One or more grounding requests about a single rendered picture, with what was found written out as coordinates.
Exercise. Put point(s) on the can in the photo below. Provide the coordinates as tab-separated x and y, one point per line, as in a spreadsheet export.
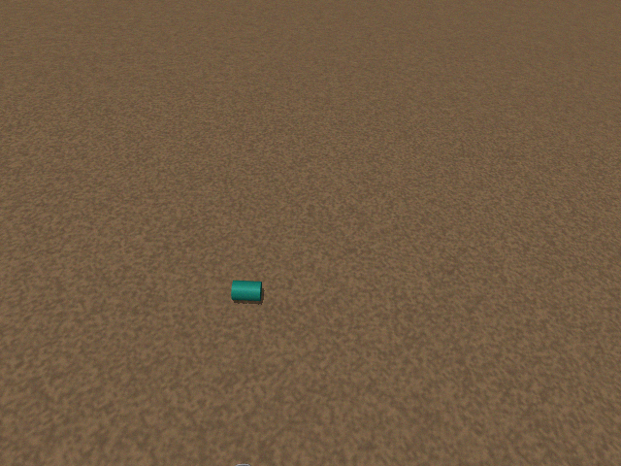
246	290

